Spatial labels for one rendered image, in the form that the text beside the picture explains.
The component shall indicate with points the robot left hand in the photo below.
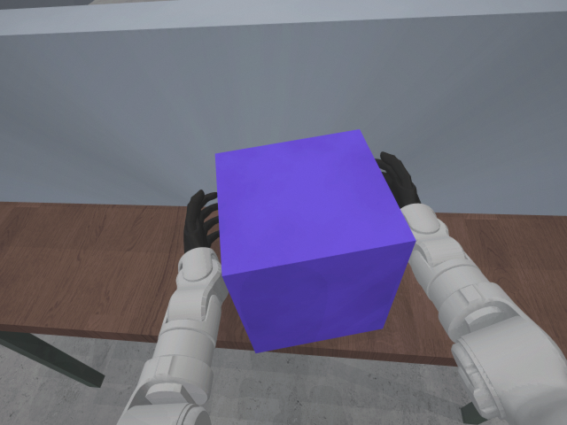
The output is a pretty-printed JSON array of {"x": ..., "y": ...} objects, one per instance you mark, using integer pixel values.
[{"x": 195, "y": 229}]

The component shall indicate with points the right robot upper arm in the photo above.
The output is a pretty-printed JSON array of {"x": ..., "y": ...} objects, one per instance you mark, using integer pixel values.
[{"x": 509, "y": 371}]

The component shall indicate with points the left robot upper arm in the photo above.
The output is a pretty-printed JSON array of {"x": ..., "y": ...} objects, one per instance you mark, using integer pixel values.
[{"x": 166, "y": 414}]

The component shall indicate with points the carton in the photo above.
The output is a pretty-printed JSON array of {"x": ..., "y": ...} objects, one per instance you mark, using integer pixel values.
[{"x": 313, "y": 242}]

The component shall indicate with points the left robot forearm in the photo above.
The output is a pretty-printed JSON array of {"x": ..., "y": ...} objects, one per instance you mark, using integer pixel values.
[{"x": 180, "y": 368}]

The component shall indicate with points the table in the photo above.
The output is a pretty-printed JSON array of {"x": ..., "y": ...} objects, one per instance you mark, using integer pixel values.
[{"x": 109, "y": 271}]

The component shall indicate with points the robot right hand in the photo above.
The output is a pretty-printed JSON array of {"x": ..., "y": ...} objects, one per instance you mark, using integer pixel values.
[{"x": 398, "y": 180}]

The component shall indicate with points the right robot forearm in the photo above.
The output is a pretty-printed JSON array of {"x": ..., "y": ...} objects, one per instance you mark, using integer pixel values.
[{"x": 465, "y": 299}]

